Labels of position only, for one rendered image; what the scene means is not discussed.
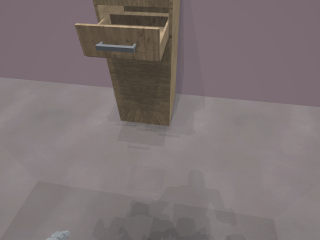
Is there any left robot hand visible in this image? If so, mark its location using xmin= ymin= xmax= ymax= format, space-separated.
xmin=46 ymin=230 xmax=71 ymax=240

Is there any drawer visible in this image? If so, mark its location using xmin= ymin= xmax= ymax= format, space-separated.
xmin=75 ymin=13 xmax=169 ymax=62

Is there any cabinet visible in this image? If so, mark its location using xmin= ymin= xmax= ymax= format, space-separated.
xmin=93 ymin=0 xmax=180 ymax=126

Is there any handle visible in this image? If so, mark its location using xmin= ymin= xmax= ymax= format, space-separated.
xmin=95 ymin=41 xmax=137 ymax=53

